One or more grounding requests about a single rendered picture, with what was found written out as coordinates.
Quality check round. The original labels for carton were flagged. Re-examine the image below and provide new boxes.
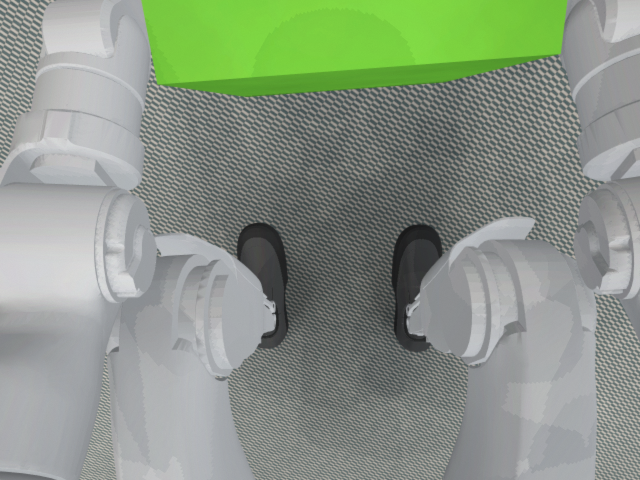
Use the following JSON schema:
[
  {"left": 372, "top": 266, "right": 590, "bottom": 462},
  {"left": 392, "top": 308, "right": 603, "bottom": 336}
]
[{"left": 141, "top": 0, "right": 567, "bottom": 97}]

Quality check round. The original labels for right robot forearm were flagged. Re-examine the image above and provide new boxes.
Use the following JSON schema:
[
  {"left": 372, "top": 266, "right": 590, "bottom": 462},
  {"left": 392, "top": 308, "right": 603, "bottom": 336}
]
[{"left": 560, "top": 0, "right": 640, "bottom": 181}]

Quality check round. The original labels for right robot upper arm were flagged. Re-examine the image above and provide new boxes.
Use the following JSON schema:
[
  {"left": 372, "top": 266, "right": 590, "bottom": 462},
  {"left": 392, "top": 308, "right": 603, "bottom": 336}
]
[{"left": 573, "top": 176, "right": 640, "bottom": 342}]

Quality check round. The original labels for left robot shin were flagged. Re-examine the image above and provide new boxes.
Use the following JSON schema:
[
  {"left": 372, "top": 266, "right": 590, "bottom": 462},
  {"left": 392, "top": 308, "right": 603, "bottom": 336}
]
[{"left": 106, "top": 233, "right": 276, "bottom": 359}]

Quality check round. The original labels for right robot shin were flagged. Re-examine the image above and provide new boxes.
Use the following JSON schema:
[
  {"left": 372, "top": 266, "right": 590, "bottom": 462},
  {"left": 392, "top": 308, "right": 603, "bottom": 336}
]
[{"left": 406, "top": 216, "right": 597, "bottom": 353}]

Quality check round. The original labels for left robot upper arm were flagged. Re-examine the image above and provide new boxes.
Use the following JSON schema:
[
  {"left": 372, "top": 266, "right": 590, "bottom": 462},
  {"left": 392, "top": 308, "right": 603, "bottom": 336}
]
[{"left": 0, "top": 182, "right": 157, "bottom": 480}]

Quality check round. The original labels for left robot forearm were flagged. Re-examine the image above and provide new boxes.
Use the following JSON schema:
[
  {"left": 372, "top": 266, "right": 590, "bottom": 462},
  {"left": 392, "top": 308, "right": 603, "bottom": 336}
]
[{"left": 0, "top": 0, "right": 151, "bottom": 191}]

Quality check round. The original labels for robot shin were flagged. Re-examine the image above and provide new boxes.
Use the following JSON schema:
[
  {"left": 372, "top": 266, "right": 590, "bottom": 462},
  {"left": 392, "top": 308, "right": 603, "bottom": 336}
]
[
  {"left": 106, "top": 233, "right": 276, "bottom": 359},
  {"left": 406, "top": 216, "right": 597, "bottom": 353}
]

